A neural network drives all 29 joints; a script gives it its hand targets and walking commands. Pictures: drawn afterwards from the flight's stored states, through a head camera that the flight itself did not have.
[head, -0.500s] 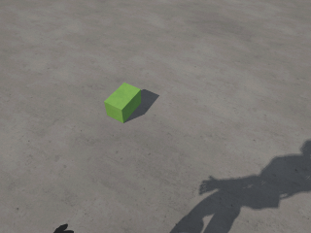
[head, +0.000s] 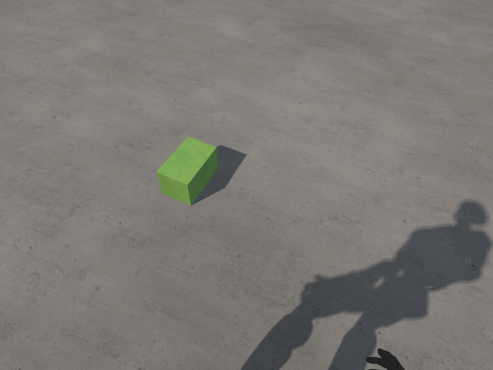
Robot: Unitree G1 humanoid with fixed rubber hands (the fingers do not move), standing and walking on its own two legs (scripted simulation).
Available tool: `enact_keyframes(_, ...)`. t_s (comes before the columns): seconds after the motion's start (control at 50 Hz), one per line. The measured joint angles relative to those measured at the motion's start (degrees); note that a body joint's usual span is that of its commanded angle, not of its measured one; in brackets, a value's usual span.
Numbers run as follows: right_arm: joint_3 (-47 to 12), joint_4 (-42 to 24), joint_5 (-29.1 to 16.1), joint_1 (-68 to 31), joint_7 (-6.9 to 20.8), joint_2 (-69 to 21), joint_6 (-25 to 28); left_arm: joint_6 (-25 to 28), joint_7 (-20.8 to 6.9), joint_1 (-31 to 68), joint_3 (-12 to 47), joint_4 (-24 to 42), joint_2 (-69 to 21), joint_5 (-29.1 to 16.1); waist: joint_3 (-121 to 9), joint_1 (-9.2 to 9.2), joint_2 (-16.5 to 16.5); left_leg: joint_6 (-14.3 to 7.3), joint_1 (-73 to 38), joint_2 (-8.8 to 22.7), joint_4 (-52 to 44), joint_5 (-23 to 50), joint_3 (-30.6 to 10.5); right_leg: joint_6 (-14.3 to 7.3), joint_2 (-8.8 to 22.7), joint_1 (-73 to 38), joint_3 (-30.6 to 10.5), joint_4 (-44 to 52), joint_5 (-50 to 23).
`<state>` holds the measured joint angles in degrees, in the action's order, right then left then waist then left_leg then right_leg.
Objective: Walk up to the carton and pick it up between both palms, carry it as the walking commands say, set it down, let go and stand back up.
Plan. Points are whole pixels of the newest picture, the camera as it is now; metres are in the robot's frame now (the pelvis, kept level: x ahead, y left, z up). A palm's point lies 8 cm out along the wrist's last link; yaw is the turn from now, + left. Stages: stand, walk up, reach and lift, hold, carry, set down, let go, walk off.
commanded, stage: walk up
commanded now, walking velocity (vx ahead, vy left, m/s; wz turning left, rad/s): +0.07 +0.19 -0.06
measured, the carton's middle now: (189, 170) +1.07 +0.31 -0.68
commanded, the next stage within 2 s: none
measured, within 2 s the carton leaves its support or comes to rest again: neither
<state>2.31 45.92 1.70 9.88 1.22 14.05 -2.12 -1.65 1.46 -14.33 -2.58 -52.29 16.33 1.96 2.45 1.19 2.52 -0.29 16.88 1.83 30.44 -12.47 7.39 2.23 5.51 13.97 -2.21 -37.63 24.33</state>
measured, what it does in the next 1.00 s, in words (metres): steps to the left: right foot, then left foot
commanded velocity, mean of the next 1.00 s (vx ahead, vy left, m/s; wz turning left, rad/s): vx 0.06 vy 0.21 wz -0.17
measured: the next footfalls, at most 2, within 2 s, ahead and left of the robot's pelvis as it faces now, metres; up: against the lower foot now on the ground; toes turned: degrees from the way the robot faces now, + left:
right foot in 0.28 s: +0.08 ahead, -0.05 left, +0.00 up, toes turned -9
left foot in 0.68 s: +0.18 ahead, +0.28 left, +0.00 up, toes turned +1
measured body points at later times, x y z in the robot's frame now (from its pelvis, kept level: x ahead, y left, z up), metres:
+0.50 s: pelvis +0.07 +0.06 +0.02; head +0.10 +0.04 +0.47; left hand +0.14 +0.34 -0.11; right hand +0.13 -0.20 -0.13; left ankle +0.09 +0.22 -0.67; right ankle +0.04 -0.05 -0.73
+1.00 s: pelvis +0.15 +0.21 +0.00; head +0.17 +0.19 +0.45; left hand +0.30 +0.44 -0.13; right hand +0.11 -0.04 -0.15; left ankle +0.14 +0.28 -0.73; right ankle +0.14 +0.12 -0.71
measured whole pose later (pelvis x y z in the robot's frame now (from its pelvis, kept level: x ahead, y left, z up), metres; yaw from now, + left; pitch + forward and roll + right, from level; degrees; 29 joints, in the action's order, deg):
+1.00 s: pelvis +0.15 +0.21 +0.00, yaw -12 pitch +0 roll +2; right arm 1.6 53.1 2.1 16.9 0.0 12.7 -2.3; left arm -2.5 2.9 -8.8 -3.5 -54.1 12.7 1.0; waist 3.9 -2.8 0.4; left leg -4.4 9.8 -1.0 26.4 -16.9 13.8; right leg 0.0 1.9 19.9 5.9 -41.0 22.6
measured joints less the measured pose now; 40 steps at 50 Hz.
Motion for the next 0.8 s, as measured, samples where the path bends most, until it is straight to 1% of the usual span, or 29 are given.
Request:
enact_keyframes(0.02,-0.13,-0.12,0.15,0.56,0.13,-0.21,0.08,-0.43,0.24,0.45,-0.05,-0.12,0.22,-0.07,-0.09,-0.31,0.17,-0.68,-0.06,-0.16,0.73,-1.25,0.27,-0.66,-0.53,2.18,-0.25,-6.21,3.24)
enact_keyframes(0.04,-0.27,-0.05,0.26,1.08,0.15,-0.39,0.03,-0.69,0.36,0.88,-0.15,-0.25,0.33,-0.07,-0.08,-0.53,0.23,-1.23,-0.68,-0.24,0.47,-2.08,0.66,-1.17,-1.04,4.40,-0.02,-12.21,4.69)
enact_keyframes(0.06,-0.38,0.16,0.27,1.50,0.07,-0.60,-0.06,-0.80,0.36,1.25,-0.27,-0.44,0.39,-0.06,0.01,-0.72,0.26,-1.62,-1.63,-0.30,-0.37,-2.42,1.22,-1.43,-1.40,6.24,0.62,-16.76,4.66)
enact_keyframes(0.08,-0.46,0.54,0.23,1.91,-0.07,-0.81,-0.04,-0.87,0.27,1.66,-0.36,-0.55,0.39,-0.08,0.15,-0.95,0.23,-1.77,-2.64,-0.36,-1.48,-2.31,1.73,-1.50,-1.68,7.53,1.48,-19.41,4.11)
enact_keyframes(0.12,-0.56,1.49,0.19,2.87,-0.36,-1.02,0.19,-0.81,0.10,2.79,-0.38,-0.34,0.19,-0.12,0.52,-1.50,-0.05,-2.04,-4.22,-0.62,-3.52,-1.68,2.35,-1.60,-2.28,8.83,3.10,-20.28,3.26)
enact_keyframes(0.16,-0.63,2.34,0.42,3.71,-0.54,-0.95,0.26,-0.70,0.12,3.79,-0.24,0.03,-0.24,-0.23,0.87,-1.87,-0.43,-2.53,-5.29,-0.94,-4.62,-1.62,3.06,-1.84,-2.76,8.80,4.47,-16.81,2.91)
enact_keyframes(0.22,-0.58,3.56,0.51,4.79,-0.44,-0.48,0.03,-0.75,0.53,5.01,0.09,0.59,-1.26,-0.59,1.14,-2.90,-1.12,-3.05,-5.89,-1.82,-4.51,-2.51,3.89,-2.30,-3.35,7.02,5.63,-8.61,1.71)
enact_keyframes(0.28,-0.34,4.88,0.17,5.95,-0.23,0.23,-0.37,-0.10,1.07,5.03,0.25,1.06,-2.33,-0.78,0.78,-3.11,-1.65,-3.20,-5.53,-2.90,-1.72,-4.95,4.97,-2.59,-3.42,2.76,6.80,2.38,-4.21)
enact_keyframes(0.3,-0.21,5.26,0.09,6.26,-0.12,0.70,-0.45,0.31,1.29,4.85,0.08,1.01,-2.91,-0.51,0.84,-3.07,-2.73,-3.11,-4.81,-2.49,0.72,-6.35,4.67,-3.37,-3.70,2.08,7.22,3.35,-5.46)
enact_keyframes(0.34,-0.21,5.31,0.08,6.24,-0.12,0.86,-1.16,0.56,1.51,3.45,-0.01,0.69,-3.11,0.05,0.66,-2.55,-3.48,-1.37,-1.46,-2.86,9.49,-12.51,1.80,-4.47,-3.57,1.94,6.95,2.79,-5.44)
enact_keyframes(0.36,-0.24,4.96,0.17,5.90,-0.13,0.81,-1.39,0.49,1.54,2.49,-0.14,0.22,-2.99,0.10,0.63,-2.27,-3.52,-0.37,0.51,-2.91,14.18,-13.56,0.35,-4.59,-3.39,1.29,6.54,3.76,-5.66)
enact_keyframes(0.38,-0.23,4.64,0.13,5.46,-0.20,0.76,-1.35,0.45,1.44,1.56,-0.28,-0.32,-2.86,0.01,0.64,-2.07,-3.58,0.56,2.15,-2.58,17.47,-13.30,-0.91,-4.47,-3.23,0.25,6.20,5.50,-6.30)
enact_keyframes(0.42,-0.10,4.59,-0.24,4.25,-0.32,0.48,-0.81,0.72,1.03,0.28,-0.20,-1.40,-2.37,-0.18,0.61,-1.77,-3.30,1.74,4.36,-1.13,19.31,-10.72,-2.66,-3.76,-2.83,-1.84,5.70,9.54,-8.21)
enact_keyframes(0.5,0.38,3.78,0.09,1.61,0.13,0.58,-1.23,1.93,0.62,-0.30,0.05,-1.81,-2.02,0.00,1.03,-1.01,-2.39,2.60,7.76,1.45,18.61,-7.54,-4.18,-2.34,-1.08,-3.52,5.19,13.36,-9.92)
enact_keyframes(0.56,0.46,2.59,0.11,-0.55,0.60,0.91,-1.60,2.17,0.44,-1.03,0.00,-1.89,-2.26,0.31,1.32,-0.18,-1.89,2.67,8.18,2.43,15.38,-5.88,-4.30,-0.64,0.53,-3.83,4.23,13.99,-9.97)
enact_keyframes(0.62,0.15,1.41,-0.13,-2.04,1.17,0.83,-1.66,1.77,0.30,-1.86,-0.27,-2.14,-2.00,0.55,1.06,0.54,-1.21,2.57,5.76,2.52,8.54,-4.63,-3.50,1.31,2.10,-3.75,3.09,13.45,-9.24)
enact_keyframes(0.68,-0.12,0.54,0.11,-2.23,1.12,0.75,-1.04,1.02,0.30,-2.88,-0.69,-2.46,-1.04,0.47,0.12,0.69,-0.91,1.96,0.11,1.88,-2.06,-2.65,-1.28,3.35,3.28,-2.12,1.74,9.39,-6.57)
enact_keyframes(0.7,-0.11,0.37,0.44,-1.98,0.94,0.55,-0.59,0.71,0.30,-2.94,-0.88,-2.59,-0.49,0.45,0.01,0.49,-0.73,1.76,-0.17,1.63,-2.98,2.10,-0.87,2.52,3.55,-0.44,1.33,5.30,-4.43)
enact_keyframes(0.74,-0.45,0.84,0.66,-0.81,0.50,-0.65,0.10,-0.31,0.68,-1.97,-1.24,-3.07,0.68,0.29,0.17,0.24,0.42,0.54,0.18,1.09,0.10,-2.39,0.31,0.42,2.68,4.35,-0.07,-7.15,3.77)
enact_keyframes(0.76,-0.69,1.21,0.73,0.07,0.30,-1.24,0.23,-0.63,0.75,-1.24,-1.39,-3.28,1.00,0.19,0.34,0.08,0.77,-0.07,-0.17,0.93,0.57,-3.37,0.84,-0.35,1.78,6.65,-0.10,-13.21,5.57)
enact_keyframes(0.8,-1.08,1.78,0.68,1.81,-0.09,-2.04,0.14,-0.88,0.55,0.13,-1.56,-3.70,1.07,-0.15,0.76,-0.38,0.77,-1.01,-2.24,0.82,-1.19,-2.88,2.00,-1.02,0.08,9.98,1.51,-21.30,4.72)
